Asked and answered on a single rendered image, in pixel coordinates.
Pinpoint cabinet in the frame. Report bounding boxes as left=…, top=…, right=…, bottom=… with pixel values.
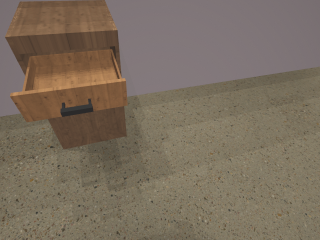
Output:
left=5, top=0, right=127, bottom=150

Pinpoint handle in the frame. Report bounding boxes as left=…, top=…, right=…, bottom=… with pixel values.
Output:
left=60, top=98, right=94, bottom=117

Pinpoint drawer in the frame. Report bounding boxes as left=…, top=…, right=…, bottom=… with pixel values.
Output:
left=10, top=49, right=128, bottom=123

